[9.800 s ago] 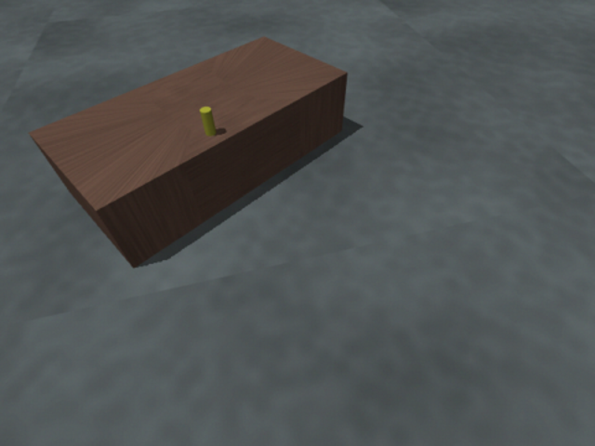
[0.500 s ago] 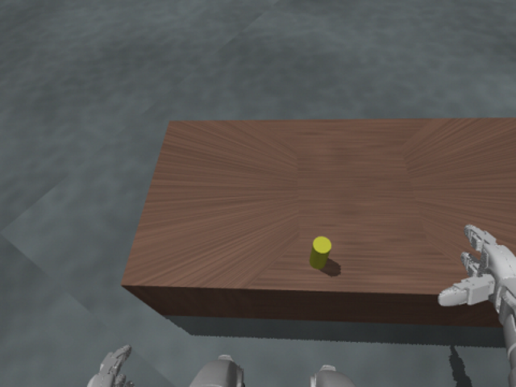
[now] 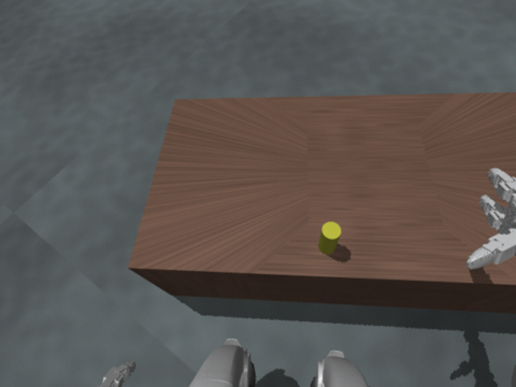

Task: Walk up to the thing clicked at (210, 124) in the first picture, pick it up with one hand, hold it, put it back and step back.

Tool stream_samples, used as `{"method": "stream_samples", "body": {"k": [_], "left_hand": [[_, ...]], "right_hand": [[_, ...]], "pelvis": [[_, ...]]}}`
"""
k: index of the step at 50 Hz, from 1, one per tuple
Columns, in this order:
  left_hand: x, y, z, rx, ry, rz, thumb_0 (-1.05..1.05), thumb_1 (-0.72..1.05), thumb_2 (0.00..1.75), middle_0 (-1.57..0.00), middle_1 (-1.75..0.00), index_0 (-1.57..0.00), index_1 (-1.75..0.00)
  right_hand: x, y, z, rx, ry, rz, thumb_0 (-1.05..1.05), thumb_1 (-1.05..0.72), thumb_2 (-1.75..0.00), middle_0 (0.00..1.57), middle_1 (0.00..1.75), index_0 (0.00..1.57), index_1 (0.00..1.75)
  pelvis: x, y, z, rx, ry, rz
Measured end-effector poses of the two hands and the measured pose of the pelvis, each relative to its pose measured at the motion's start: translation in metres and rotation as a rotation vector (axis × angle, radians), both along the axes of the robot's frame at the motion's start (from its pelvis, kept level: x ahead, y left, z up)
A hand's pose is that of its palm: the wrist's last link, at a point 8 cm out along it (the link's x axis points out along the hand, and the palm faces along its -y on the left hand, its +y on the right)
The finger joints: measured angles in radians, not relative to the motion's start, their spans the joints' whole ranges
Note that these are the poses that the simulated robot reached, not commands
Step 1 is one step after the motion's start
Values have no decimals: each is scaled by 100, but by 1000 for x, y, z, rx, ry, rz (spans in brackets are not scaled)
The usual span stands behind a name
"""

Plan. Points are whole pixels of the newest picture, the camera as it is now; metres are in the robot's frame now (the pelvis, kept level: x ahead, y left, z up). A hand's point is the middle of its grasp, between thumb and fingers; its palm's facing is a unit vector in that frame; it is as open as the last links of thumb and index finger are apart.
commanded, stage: go down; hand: right
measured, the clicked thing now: (328, 238) +0.45 -0.09 -0.30
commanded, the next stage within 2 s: approach in 0.66 s
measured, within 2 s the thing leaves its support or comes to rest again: neither
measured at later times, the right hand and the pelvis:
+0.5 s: hand (481, 207) +0.40 -0.29 -0.01, palm faces +0.03 +1.00 -0.08, open 17.7 cm; pelvis +0.00 +0.01 -0.01, yaw +0 degrees
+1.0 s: hand (464, 202) +0.43 -0.29 -0.04, palm faces +0.00 +1.00 -0.03, open 17.7 cm; pelvis -0.01 +0.00 -0.04, yaw +1 degrees
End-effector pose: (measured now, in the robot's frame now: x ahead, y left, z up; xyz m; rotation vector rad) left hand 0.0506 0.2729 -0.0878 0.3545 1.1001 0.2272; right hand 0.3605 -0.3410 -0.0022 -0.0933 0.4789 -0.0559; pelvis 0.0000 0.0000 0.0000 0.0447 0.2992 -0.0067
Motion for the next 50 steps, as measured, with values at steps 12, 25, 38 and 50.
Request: {"method": "stream_samples", "body": {"k": [12,25,38,50], "left_hand": [[3,4,-3,-11,34,0,1,92,88,-21,-30,-21,-29],[-1,8,-6,-12,57,-4,1,92,88,-21,-29,-21,-29],[-10,7,-10,-12,82,-2,1,92,88,-21,-28,-21,-28],[-15,8,-36,9,99,-47,0,91,87,-21,-28,-20,-27]], "right_hand": [[12,-2,5,11,-38,4,-2,60,-2,6,4,5,4],[21,-6,8,20,-72,9,-2,59,-3,6,4,5,4],[30,-8,9,25,-97,14,-2,60,-3,6,4,5,4],[46,-1,-27,65,-216,51,-2,61,-3,5,5,5,4]], "pelvis": [[6,3,-2,1,18,-2],[4,6,-6,3,33,-2],[0,6,-11,6,50,0],[-7,3,-44,15,137,7]]}}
